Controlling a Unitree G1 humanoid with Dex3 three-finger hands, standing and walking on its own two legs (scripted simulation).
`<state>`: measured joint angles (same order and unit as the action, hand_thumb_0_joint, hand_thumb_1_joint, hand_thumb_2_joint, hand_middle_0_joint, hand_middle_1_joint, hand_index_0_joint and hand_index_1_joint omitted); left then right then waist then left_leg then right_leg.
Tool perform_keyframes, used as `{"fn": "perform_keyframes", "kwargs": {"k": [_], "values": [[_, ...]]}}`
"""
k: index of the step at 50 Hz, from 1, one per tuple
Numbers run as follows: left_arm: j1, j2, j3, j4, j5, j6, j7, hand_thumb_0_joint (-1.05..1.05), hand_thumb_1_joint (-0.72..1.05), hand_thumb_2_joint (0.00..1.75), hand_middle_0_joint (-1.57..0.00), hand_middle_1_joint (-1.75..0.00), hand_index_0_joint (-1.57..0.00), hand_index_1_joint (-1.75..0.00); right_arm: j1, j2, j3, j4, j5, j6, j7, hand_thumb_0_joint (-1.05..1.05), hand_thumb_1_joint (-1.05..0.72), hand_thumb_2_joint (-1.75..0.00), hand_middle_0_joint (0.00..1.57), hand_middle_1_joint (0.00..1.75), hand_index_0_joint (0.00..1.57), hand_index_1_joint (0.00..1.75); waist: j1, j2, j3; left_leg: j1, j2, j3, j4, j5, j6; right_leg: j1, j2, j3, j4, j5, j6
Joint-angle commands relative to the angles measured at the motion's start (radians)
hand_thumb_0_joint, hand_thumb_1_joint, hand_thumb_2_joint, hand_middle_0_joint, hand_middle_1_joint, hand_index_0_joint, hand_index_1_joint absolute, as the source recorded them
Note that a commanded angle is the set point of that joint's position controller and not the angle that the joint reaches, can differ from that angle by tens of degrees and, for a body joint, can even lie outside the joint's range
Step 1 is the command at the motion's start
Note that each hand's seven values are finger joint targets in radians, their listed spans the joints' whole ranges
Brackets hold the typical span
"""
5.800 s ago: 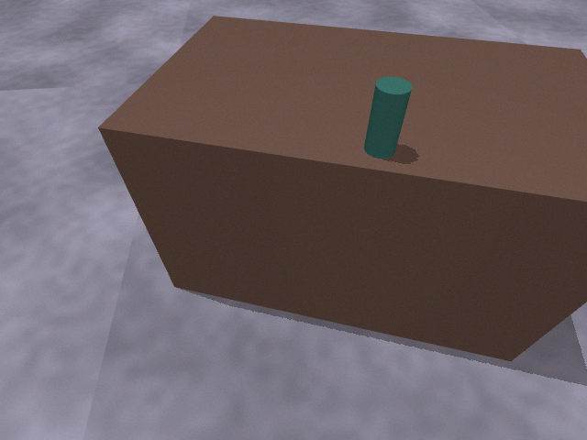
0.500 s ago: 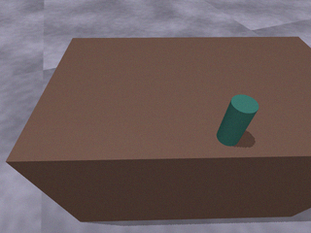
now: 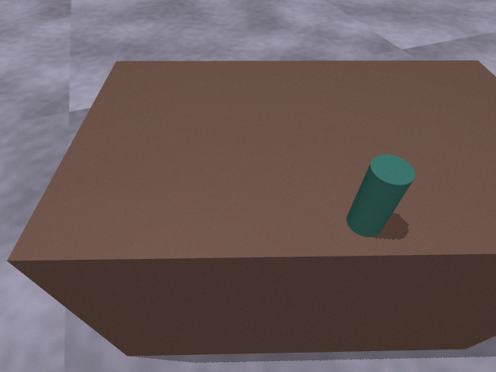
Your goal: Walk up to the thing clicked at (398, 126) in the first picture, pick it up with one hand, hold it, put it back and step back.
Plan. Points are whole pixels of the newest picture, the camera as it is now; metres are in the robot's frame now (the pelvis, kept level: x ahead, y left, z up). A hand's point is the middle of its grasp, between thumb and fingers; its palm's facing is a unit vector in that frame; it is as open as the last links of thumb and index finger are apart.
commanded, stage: rise first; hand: right
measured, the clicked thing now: (376, 198) +0.41 -0.23 +0.04
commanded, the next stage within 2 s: go down in 1.72 s
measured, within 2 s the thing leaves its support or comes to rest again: neither
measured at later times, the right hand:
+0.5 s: hand (413, 361) +0.17 -0.26 -0.08, palm faces +0.21 +0.91 -0.35, open 15.3 cm
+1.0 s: hand (449, 332) +0.18 -0.26 +0.04, palm faces +0.28 +0.88 -0.37, open 17.5 cm
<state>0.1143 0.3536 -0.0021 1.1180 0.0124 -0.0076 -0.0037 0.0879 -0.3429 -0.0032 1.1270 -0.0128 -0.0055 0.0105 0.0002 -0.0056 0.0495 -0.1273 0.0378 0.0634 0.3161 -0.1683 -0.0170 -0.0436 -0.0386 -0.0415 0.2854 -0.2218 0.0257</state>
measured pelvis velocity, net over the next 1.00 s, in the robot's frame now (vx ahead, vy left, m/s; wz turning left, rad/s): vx -0.01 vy -0.01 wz -0.01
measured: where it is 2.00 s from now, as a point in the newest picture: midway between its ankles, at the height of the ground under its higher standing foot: outside the picture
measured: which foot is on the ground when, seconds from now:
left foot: down 0.00-1.00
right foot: down 0.00-1.00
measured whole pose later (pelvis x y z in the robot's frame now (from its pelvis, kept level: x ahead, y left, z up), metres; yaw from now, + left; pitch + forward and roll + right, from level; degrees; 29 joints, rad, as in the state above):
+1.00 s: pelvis -0.01 -0.01 +0.00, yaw -1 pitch -3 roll +0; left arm 0.25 0.23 0.13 0.60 -0.01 -0.07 0.05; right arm 0.45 -0.30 -0.21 -0.08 0.05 -0.12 -0.03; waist -0.04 -0.04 0.05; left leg -0.14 0.05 0.07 0.39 -0.20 -0.02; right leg -0.07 -0.03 -0.03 0.38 -0.26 0.01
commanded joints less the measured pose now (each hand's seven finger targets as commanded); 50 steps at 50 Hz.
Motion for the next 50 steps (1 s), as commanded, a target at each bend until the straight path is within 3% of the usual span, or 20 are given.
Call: {"fn": "perform_keyframes", "kwargs": {"k": [1,2,3,4,5,7,9,11,13,16,18,20,22,23,25,33,35,43,48,50], "values": [[-0.011,0.209,0.044,-0.055,-0.001,-0.025,0.016,0.0,0.9,0.9,-0.2,-0.3,-0.2,-0.3,-0.03,-0.22,-0.039,-0.052,0.004,-0.025,-0.018,0.0,-0.9,-0.9,0.2,0.3,0.2,0.3,-0.003,0.014,-0.114,0.088,0.116,-0.09,-0.011,0.277,0.03,-0.016,-0.121,0.077,-0.029,0.274,-0.035],[-0.011,0.213,0.045,-0.055,0.001,-0.024,0.017,0.0,0.82,0.82,-0.12,-0.22,-0.12,-0.22,-0.03,-0.216,-0.038,-0.054,0.005,-0.025,-0.018,0.0,-0.82,-0.82,0.12,0.22,0.12,0.22,-0.004,0.003,-0.115,0.092,0.118,-0.091,-0.01,0.283,0.031,-0.016,-0.118,0.07,-0.023,0.285,-0.036],[-0.362,0.046,0.041,-0.406,-0.084,-0.125,0.025,0.0,0.74,0.74,-0.04,-0.14,-0.04,-0.14,-0.381,-0.031,-0.018,-0.405,0.079,-0.087,-0.03,0.0,-0.74,-0.74,0.07,0.14,0.06,0.14,0.016,-0.058,-0.088,-0.062,-0.018,-0.015,0.08,0.208,0.017,-0.174,0.025,0.0,0.087,0.242,-0.029],[-0.332,0.071,0.024,-0.397,-0.108,-0.139,0.046,0.0,0.66,0.66,-0.03,-0.06,-0.02,-0.06,-0.314,-0.073,-0.019,-0.419,0.117,-0.123,-0.048,0.0,-0.66,-0.66,0.07,0.06,0.06,0.06,-0.022,0.026,-0.12,0.012,-0.023,-0.002,0.034,0.126,0.014,-0.107,0.017,0.004,0.046,0.171,-0.028],[-0.217,0.13,0.055,-0.316,-0.104,-0.13,0.059,0.0,0.58,0.58,-0.03,-0.04,-0.02,-0.05,-0.19,-0.16,-0.058,-0.318,0.106,-0.114,-0.063,0.0,-0.58,-0.58,0.07,0.04,0.06,0.04,-0.015,0.017,-0.063,-0.027,-0.016,-0.005,0.029,0.08,0.015,-0.144,0.022,0.004,0.057,0.134,-0.033],[-0.187,0.243,0.164,-0.306,-0.092,-0.109,0.081,0.0,0.42,0.42,-0.03,-0.04,-0.03,-0.05,-0.135,-0.266,-0.173,-0.265,0.092,-0.096,-0.09,0.0,-0.42,-0.42,0.07,0.04,0.06,0.04,-0.013,0.037,-0.175,-0.023,-0.016,-0.003,0.081,0.131,0.009,-0.16,0.032,-0.006,0.098,0.17,-0.035],[-0.121,0.123,0.14,-0.204,-0.071,-0.107,0.076,0.0,0.26,0.26,-0.04,-0.05,-0.05,-0.05,-0.158,-0.166,-0.148,-0.292,0.073,-0.104,-0.085,0.0,-0.26,-0.26,0.07,0.04,0.06,0.04,-0.014,-0.017,-0.214,-0.02,-0.015,-0.012,0.097,0.152,0.019,-0.166,0.032,-0.001,0.109,0.195,-0.031],[-0.034,0.131,0.186,-0.259,-0.05,-0.105,0.079,0.0,0.12,0.16,-0.05,-0.05,-0.06,-0.04,0.026,-0.201,-0.221,-0.373,0.058,-0.094,-0.086,0.0,-0.13,-0.18,0.06,0.04,0.06,0.04,-0.023,-0.021,-0.301,0.04,-0.02,-0.01,0.098,0.23,0.021,-0.132,0.036,-0.006,0.106,0.263,-0.033],[0.07,0.144,0.199,-0.287,-0.044,-0.091,0.084,0.0,0.03,0.1,-0.05,-0.06,-0.07,-0.04,0.11,-0.206,-0.231,-0.404,0.057,-0.08,-0.087,0.0,-0.02,-0.15,0.06,0.05,0.05,0.05,0.0,-0.007,-0.306,0.069,-0.024,-0.003,0.085,0.294,0.014,-0.117,0.042,-0.013,0.093,0.298,-0.029],[0.09,0.029,0.138,-0.322,-0.047,-0.071,0.075,0.0,-0.11,0.09,-0.06,-0.06,-0.07,-0.04,0.148,-0.133,-0.2,-0.518,0.063,-0.065,-0.078,0.0,0.1,-0.13,0.06,0.05,0.05,0.05,-0.019,-0.036,-0.23,0.044,-0.029,0.007,0.062,0.263,0.015,-0.13,0.04,-0.014,0.076,0.281,-0.027],[-0.058,0.037,0.133,-0.491,-0.05,-0.082,0.084,0.0,-0.24,0.08,-0.06,-0.05,-0.07,-0.05,0.008,-0.135,-0.184,-0.707,0.068,-0.074,-0.084,0.0,0.2,-0.11,0.05,0.05,0.05,0.05,-0.016,-0.019,-0.231,0.039,-0.025,0.006,0.043,0.203,0.013,-0.134,0.035,-0.009,0.061,0.224,-0.032],[-0.06,0.004,0.104,-0.495,-0.05,-0.083,0.086,0.0,-0.34,0.07,-0.06,-0.05,-0.06,-0.05,0.049,-0.119,-0.171,-0.738,0.064,-0.072,-0.089,0.0,0.3,-0.09,0.05,0.05,0.05,0.05,-0.02,-0.036,-0.158,0.01,-0.025,0.01,0.028,0.129,0.018,-0.146,0.033,-0.009,0.043,0.157,-0.032],[-0.075,0.038,0.122,-0.584,-0.045,-0.097,0.1,0.0,-0.44,0.05,-0.07,-0.06,-0.07,-0.06,0.023,-0.114,-0.16,-0.871,0.064,-0.087,-0.096,0.0,0.38,-0.07,0.05,0.05,0.05,0.05,-0.012,-0.016,-0.197,0.024,-0.027,0.015,0.035,0.137,0.019,-0.108,0.028,-0.003,0.045,0.171,-0.032],[-0.084,0.065,0.133,-0.637,-0.045,-0.104,0.106,0.0,-0.48,0.04,-0.07,-0.06,-0.07,-0.06,0.039,-0.168,-0.201,-0.926,0.062,-0.093,-0.104,0.0,0.41,-0.07,0.05,0.05,0.05,0.05,-0.025,-0.021,-0.219,0.044,-0.024,0.015,0.034,0.142,0.02,-0.096,0.032,-0.002,0.046,0.181,-0.032],[-0.016,0.03,0.112,-0.706,-0.044,-0.112,0.105,0.0,-0.51,0.02,-0.07,-0.06,-0.08,-0.06,0.11,-0.125,-0.182,-1.033,0.064,-0.103,-0.107,0.0,0.46,-0.06,0.04,0.05,0.05,0.05,-0.028,-0.013,-0.225,0.071,-0.026,0.02,0.047,0.219,0.02,-0.068,0.029,-0.002,0.055,0.266,-0.03],[0.167,0.003,0.151,-0.617,-0.039,-0.089,0.076,0.0,-0.52,0.01,-0.06,-0.05,-0.07,-0.05,0.287,-0.125,-0.267,-1.158,0.067,-0.105,-0.076,0.0,0.54,-0.04,0.04,0.06,0.04,0.06,-0.021,-0.042,-0.111,0.05,-0.026,0.031,0.045,0.238,0.016,-0.072,0.031,-0.012,0.052,0.294,-0.03],[0.116,0.034,0.186,-0.638,-0.04,-0.095,0.071,0.0,-0.52,0.01,-0.06,-0.05,-0.07,-0.04,0.263,-0.133,-0.281,-1.228,0.071,-0.112,-0.068,0.0,0.55,-0.04,0.04,0.06,0.05,0.06,-0.024,-0.052,-0.105,0.047,-0.028,0.031,0.048,0.244,0.018,-0.07,0.029,-0.01,0.052,0.305,-0.026],[-0.007,0.011,0.166,-0.708,-0.029,-0.116,0.07,0.0,-0.55,0.04,-0.06,-0.06,-0.06,-0.06,0.276,-0.127,-0.294,-1.385,0.063,-0.161,-0.067,0.0,0.54,-0.04,0.04,0.05,0.04,0.05,-0.046,0.01,-0.143,0.09,-0.019,0.025,0.045,0.213,0.013,-0.056,0.033,-0.003,0.059,0.273,-0.034],[0.084,-0.016,0.171,-0.635,-0.026,-0.111,0.066,0.0,-0.55,0.03,-0.06,-0.05,-0.06,-0.05,0.33,-0.108,-0.307,-1.41,0.064,-0.187,-0.06,0.0,0.55,-0.04,0.04,0.05,0.05,0.05,-0.048,-0.026,-0.101,0.075,-0.018,0.029,0.042,0.183,0.017,-0.069,0.038,-0.007,0.052,0.248,-0.031],[0.087,-0.017,0.169,-0.64,-0.029,-0.114,0.06,0.0,-0.55,0.03,-0.06,-0.05,-0.06,-0.05,0.342,-0.152,-0.357,-1.435,0.066,-0.198,-0.061,0.0,0.55,-0.04,0.04,0.05,0.05,0.05,-0.061,-0.032,-0.083,0.078,-0.017,0.028,0.035,0.168,0.017,-0.094,0.039,-0.008,0.048,0.233,-0.033]]}}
